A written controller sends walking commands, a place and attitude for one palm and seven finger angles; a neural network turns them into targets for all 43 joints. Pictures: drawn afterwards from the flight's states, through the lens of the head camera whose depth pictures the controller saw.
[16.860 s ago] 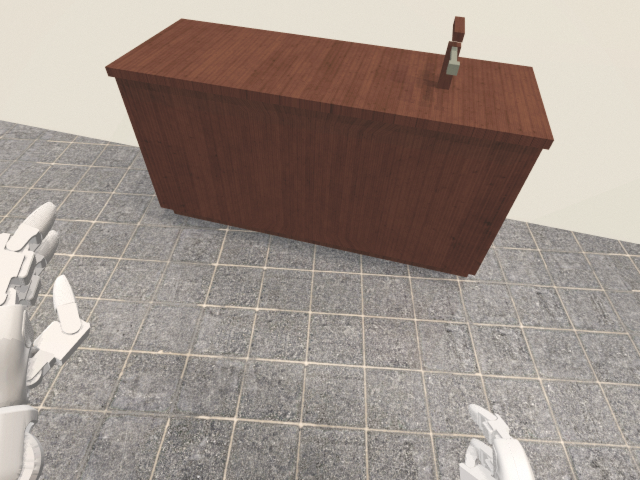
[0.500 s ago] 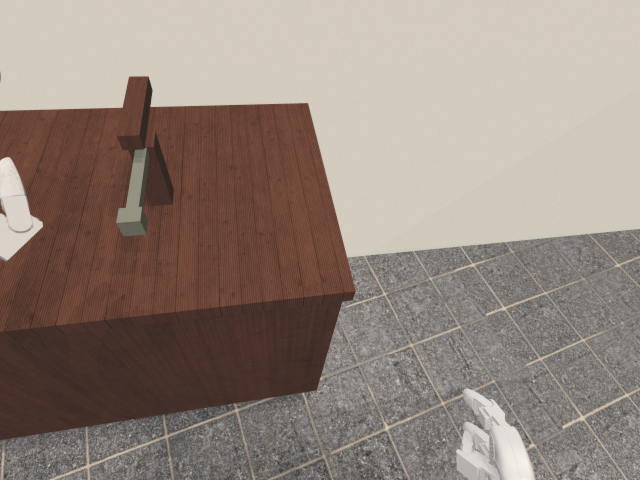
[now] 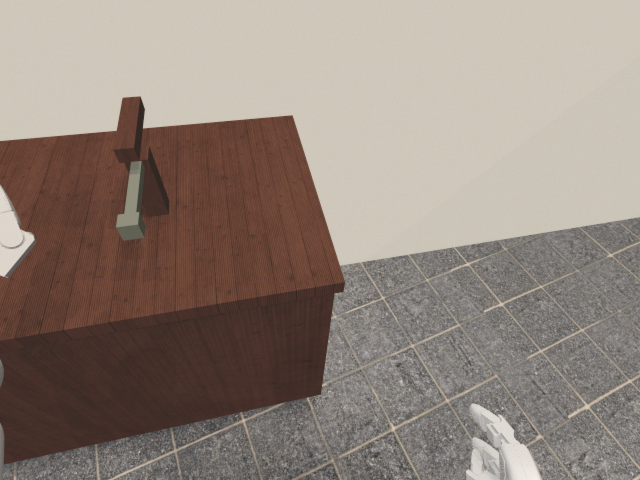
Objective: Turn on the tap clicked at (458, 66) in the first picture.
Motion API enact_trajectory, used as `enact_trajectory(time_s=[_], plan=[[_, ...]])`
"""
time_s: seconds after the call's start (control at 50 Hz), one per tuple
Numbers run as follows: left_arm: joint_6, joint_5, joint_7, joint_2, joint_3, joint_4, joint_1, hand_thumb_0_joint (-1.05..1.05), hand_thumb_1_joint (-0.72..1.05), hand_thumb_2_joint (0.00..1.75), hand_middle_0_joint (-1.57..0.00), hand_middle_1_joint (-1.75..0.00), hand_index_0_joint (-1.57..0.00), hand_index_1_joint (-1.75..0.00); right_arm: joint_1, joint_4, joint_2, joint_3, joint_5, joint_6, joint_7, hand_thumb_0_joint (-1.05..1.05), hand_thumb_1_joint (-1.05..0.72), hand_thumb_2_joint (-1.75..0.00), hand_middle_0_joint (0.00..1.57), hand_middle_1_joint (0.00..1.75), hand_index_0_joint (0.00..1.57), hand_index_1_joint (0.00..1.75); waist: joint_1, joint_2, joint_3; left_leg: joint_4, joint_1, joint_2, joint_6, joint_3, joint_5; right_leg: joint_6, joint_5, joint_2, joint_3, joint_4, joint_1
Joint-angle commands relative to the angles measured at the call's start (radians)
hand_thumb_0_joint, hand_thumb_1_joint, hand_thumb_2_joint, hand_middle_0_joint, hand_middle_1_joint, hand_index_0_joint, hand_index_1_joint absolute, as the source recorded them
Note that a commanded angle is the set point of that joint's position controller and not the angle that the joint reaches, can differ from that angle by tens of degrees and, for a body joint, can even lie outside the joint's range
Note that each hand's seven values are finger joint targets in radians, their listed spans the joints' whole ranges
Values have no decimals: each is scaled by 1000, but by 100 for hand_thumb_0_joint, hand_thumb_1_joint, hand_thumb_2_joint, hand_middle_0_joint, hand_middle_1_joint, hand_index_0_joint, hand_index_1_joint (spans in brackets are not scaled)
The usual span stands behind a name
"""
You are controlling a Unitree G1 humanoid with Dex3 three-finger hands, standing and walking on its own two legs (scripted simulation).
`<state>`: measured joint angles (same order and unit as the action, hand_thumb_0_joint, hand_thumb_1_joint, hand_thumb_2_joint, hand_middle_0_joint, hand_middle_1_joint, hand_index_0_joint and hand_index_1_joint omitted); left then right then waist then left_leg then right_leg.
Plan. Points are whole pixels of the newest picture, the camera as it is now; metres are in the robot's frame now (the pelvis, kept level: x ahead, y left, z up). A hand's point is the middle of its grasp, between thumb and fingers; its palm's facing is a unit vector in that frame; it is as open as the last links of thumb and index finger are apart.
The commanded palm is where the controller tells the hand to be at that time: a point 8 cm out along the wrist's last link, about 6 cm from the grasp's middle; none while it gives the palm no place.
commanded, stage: come to a stop and stand still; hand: left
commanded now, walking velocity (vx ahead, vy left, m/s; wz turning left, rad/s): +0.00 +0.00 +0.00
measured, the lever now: (131, 226) +0.39 +0.32 +0.06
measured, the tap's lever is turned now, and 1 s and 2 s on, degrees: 0 0 0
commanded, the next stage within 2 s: look again from close up in 1.16 s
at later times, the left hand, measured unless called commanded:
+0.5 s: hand (93, 303) +0.21 +0.23 +0.17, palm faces +0.42 -0.85 -0.32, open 7.4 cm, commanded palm +0.15 +0.27 +0.18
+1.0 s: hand (88, 267) +0.25 +0.27 +0.16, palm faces +0.40 -0.85 -0.34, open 7.4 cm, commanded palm +0.19 +0.30 +0.18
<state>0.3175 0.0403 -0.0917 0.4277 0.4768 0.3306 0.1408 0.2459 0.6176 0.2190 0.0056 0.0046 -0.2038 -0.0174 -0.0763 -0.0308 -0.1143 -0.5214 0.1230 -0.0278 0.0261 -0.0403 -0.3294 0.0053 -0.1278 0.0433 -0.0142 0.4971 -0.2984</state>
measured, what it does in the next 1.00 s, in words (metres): stands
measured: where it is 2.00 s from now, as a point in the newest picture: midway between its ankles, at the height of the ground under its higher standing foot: outside the picture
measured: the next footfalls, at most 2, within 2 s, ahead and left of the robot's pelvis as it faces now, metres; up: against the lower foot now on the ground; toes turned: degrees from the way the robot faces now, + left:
none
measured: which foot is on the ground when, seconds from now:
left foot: down 0.00-1.00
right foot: down 0.00-1.00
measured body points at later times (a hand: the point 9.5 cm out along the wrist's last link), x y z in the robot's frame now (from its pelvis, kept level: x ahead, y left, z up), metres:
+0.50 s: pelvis -0.01 -0.01 +0.01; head +0.00 +0.00 +0.46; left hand +0.18 +0.28 +0.19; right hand +0.16 -0.24 -0.07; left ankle -0.03 +0.10 -0.73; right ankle +0.09 -0.13 -0.73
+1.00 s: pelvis +0.03 +0.02 +0.00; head +0.06 +0.05 +0.45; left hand +0.22 +0.31 +0.18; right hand +0.22 -0.20 -0.06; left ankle -0.03 +0.10 -0.73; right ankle +0.09 -0.13 -0.73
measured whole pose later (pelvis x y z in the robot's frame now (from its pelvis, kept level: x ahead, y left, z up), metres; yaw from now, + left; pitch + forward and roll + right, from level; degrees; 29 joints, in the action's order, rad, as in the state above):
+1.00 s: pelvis +0.03 +0.02 +0.00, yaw +1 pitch -2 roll -1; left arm 0.26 0.02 -0.10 0.35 0.35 0.45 0.38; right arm 0.18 0.59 0.17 0.01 0.01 -0.15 0.00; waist -0.03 -0.05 -0.10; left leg -0.47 0.10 -0.03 0.04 -0.01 -0.35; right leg 0.03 -0.14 0.02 0.01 0.42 -0.25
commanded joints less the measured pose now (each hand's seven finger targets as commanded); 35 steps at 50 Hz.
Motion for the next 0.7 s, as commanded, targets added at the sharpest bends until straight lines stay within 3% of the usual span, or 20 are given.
enact_trajectory(time_s=[0.0,0.02,0.04,0.06,0.08,0.1,0.12,0.14,0.18,0.22,0.26,0.3,0.4,0.42,0.44,0.5,0.54,0.58,0.64,0.68], plan=[[16,3,2,15,-114,126,204,0,90,90,-20,-30,-20,-30,-68,-173,113,-54,18,-24,-4,0,-90,-90,20,30,20,30,31,71,177,136,199,119,-27,47,333,-37,169,25,37,23,269],[9,4,-16,64,-52,99,233,0,90,90,-20,-30,-20,-30,-81,-167,109,-54,22,-12,4,0,-90,-90,20,30,20,30,32,-3,163,149,203,111,-20,38,236,-33,166,32,38,-2,265],[11,7,-21,79,-33,110,212,0,90,90,-20,-30,-20,-30,-82,-184,111,-53,17,-2,15,0,-90,-90,20,30,20,30,35,-130,160,153,242,97,-14,56,129,-28,91,37,45,-33,273],[11,12,-24,113,11,109,208,0,90,90,-20,-30,-20,-30,-94,-191,110,-55,15,4,27,0,-90,-90,20,30,20,30,35,-210,151,146,233,77,-8,57,43,-28,-7,42,78,-83,235],[12,17,-24,139,50,116,198,0,90,90,-20,-30,-20,-30,-101,-198,106,-52,12,11,38,0,-90,-90,20,30,20,30,38,-254,140,140,228,63,-1,62,-24,-29,-122,53,103,-134,200],[13,20,-22,154,68,149,177,0,90,90,-20,-30,-20,-30,-112,-205,100,-49,11,17,49,0,-90,-90,20,30,20,30,41,-254,133,137,202,51,7,63,-71,-31,-239,60,127,-179,146],[19,17,-28,219,115,238,114,0,90,90,-20,-30,-20,-30,-128,-209,100,-44,10,23,58,0,-90,-90,20,30,20,30,44,-154,119,156,193,50,13,66,-96,-36,-303,59,133,-191,116],[24,17,-24,174,79,260,93,0,90,90,-20,-30,-20,-30,-138,-213,87,-36,5,19,63,0,-90,-90,20,30,20,30,45,-62,120,179,188,51,21,63,-124,-32,-344,48,130,-189,106],[30,8,-24,159,52,320,55,0,90,90,-20,-30,-20,-30,-133,-212,84,-28,0,4,66,0,-90,-90,20,30,20,30,40,118,117,238,252,69,35,61,-203,-18,-327,15,103,-139,164],[38,0,-23,135,9,392,-16,0,90,90,-20,-30,-20,-30,-134,-213,81,-23,2,-21,63,0,-90,-90,20,30,20,30,39,193,109,271,334,88,40,73,-255,-12,-256,-6,67,-67,252],[32,-7,-24,98,-28,344,8,0,90,90,-20,-30,-20,-30,-108,-194,94,-32,6,-44,54,0,-90,-90,20,30,20,30,33,172,155,233,275,81,30,40,-154,-12,-167,-23,58,-52,270],[22,-9,-28,74,-50,306,50,0,90,90,-20,-30,-20,-30,-89,-180,99,-38,4,-55,47,0,-90,-90,20,30,20,30,32,105,181,178,211,53,15,21,-65,-15,-149,-10,93,-107,253],[-3,-16,-16,37,-84,159,114,0,90,90,-20,-30,-20,-30,-52,-160,105,-36,4,-39,42,0,-90,-90,20,30,20,30,47,-51,56,137,216,11,-1,24,-184,-16,-463,15,173,-281,70],[-2,-15,-15,55,-66,173,107,0,90,90,-20,-30,-20,-30,-60,-155,106,-40,7,-33,44,0,-90,-90,20,30,20,30,50,-42,60,146,196,12,-1,28,-157,-20,-453,10,171,-284,59],[1,-16,-16,64,-57,179,105,0,90,90,-20,-30,-20,-30,-62,-159,108,-40,4,-27,45,0,-90,-90,20,30,20,30,53,-57,84,161,208,19,1,35,-132,-13,-411,2,144,-254,106],[10,-14,-21,98,-13,242,115,0,90,90,-20,-30,-20,-30,-87,-173,113,-47,3,-23,43,0,-90,-90,20,30,20,30,44,-17,151,179,205,34,2,49,-19,-10,-237,-8,116,-185,219],[18,-12,-21,108,-1,307,121,0,90,90,-20,-30,-20,-30,-101,-181,105,-42,0,-22,42,0,-90,-90,20,30,20,30,43,78,162,222,216,46,2,60,-23,-10,-188,-17,97,-151,248],[25,-15,-23,118,11,358,135,0,90,90,-20,-30,-20,-30,-110,-188,99,-40,1,-29,40,0,-90,-90,20,30,20,30,34,127,167,246,251,71,10,74,4,-6,-70,-30,66,-92,305],[37,-15,-28,119,15,404,150,0,90,90,-20,-30,-20,-30,-106,-185,95,-42,0,-42,36,0,-90,-90,20,30,20,30,36,130,196,218,241,74,-1,66,97,-10,83,-21,48,-61,351],[37,-13,-30,105,10,371,190,0,90,90,-20,-30,-20,-30,-94,-178,100,-49,1,-45,33,0,-90,-90,20,30,20,30,37,79,209,176,199,67,-15,59,177,-17,168,-10,56,-68,344]])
